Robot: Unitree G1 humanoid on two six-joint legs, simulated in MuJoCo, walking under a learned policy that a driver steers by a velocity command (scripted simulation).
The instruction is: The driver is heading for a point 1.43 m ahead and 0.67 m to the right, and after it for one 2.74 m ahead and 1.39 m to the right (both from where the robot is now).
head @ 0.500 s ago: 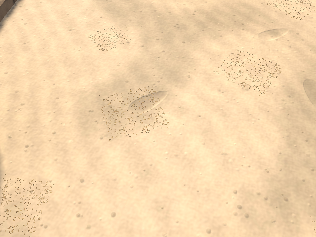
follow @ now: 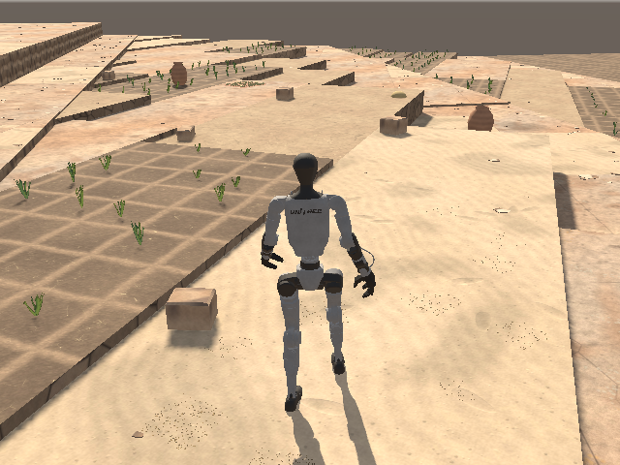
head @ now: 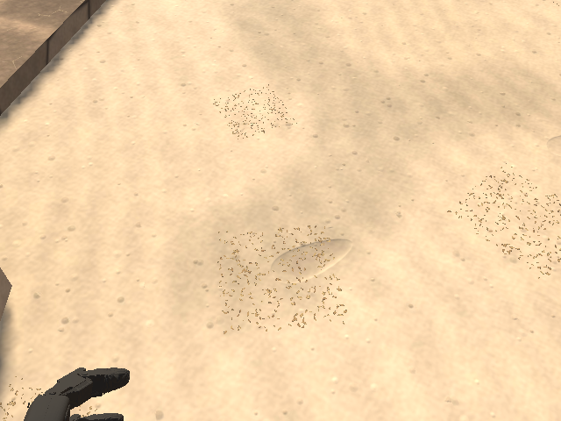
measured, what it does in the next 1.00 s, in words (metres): walks ahead, turning right: right foot, then left foot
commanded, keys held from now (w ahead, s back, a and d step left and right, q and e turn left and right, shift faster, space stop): w+e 1.00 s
